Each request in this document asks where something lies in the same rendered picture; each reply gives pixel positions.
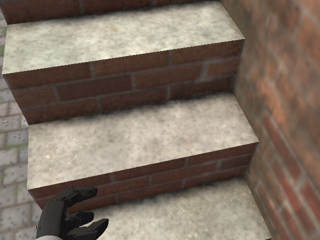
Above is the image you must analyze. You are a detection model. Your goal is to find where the robot left hand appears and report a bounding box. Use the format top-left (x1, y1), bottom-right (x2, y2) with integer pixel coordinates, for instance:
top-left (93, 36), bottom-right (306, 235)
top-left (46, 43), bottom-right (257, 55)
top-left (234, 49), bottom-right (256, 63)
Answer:
top-left (36, 186), bottom-right (109, 240)

